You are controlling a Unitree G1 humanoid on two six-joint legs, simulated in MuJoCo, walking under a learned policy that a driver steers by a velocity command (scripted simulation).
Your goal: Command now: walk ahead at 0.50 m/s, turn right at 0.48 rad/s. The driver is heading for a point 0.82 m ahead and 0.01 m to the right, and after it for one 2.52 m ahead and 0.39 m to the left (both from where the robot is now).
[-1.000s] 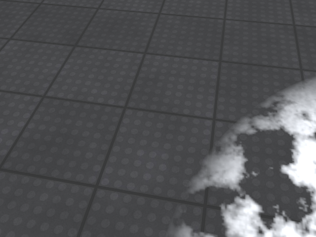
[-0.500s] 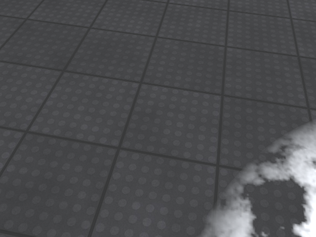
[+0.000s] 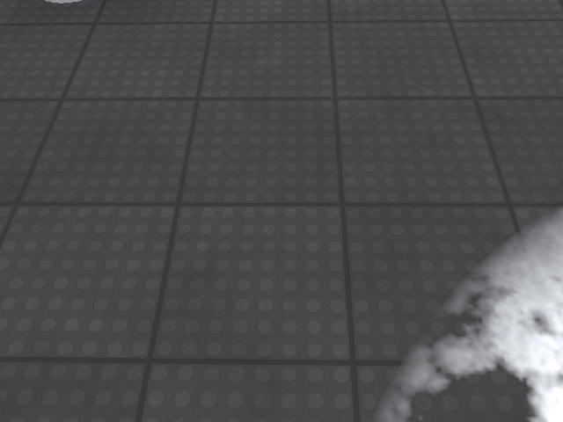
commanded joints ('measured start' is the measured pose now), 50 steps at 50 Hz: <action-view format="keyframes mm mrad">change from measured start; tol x16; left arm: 1 32 131 27 -48 -6 -26 8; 20 318 94 -1 0 -34 -27 39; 24 110 79 3 -29 27 0 25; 50 -40 21 -53 108 -1 28 54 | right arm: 1 45 -63 -14 -50 -9 26 5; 13 -330 -73 5 -192 13 14 26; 20 224 -236 -61 -52 6 -8 -7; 23 28 -69 -11 -65 31 -11 0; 50 158 -18 27 176 30 62 -39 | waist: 1 -31 -43 -40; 15 52 -98 8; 20 -80 196 -420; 24 5 34 -76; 50 -17 -34 -10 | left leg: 1 -79 22 7 -84 57 -39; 14 -113 -37 40 -557 255 9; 18 450 -28 -5 -685 299 105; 20 804 391 -587 -704 758 323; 24 387 198 -183 -816 877 208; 28 306 152 -66 -835 988 209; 34 274 113 -21 -838 784 177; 42 261 -38 -1 -773 -4 47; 50 321 5 -45 -809 150 31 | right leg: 1 39 -257 286 -206 271 -154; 13 289 -279 291 -155 448 -74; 17 279 -248 239 112 791 -16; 18 167 -203 208 304 679 8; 20 -230 16 88 873 -384 74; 21 -269 -39 146 916 -326 72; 37 10 -128 13 201 -70 112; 41 223 -341 230 -29 342 48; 43 -3 -306 219 -79 143 17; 50 68 -225 145 -70 139 59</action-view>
